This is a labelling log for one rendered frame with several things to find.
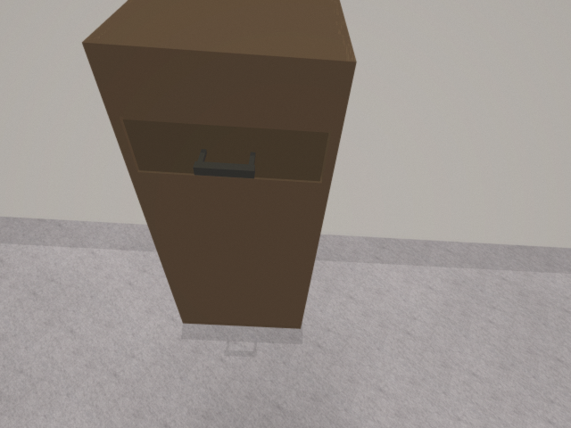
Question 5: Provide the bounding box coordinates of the drawer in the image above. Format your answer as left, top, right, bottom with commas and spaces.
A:
123, 117, 328, 181

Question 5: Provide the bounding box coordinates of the handle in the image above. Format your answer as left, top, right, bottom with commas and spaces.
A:
193, 149, 255, 178

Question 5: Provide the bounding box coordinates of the cabinet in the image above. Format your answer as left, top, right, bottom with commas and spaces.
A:
82, 0, 356, 329

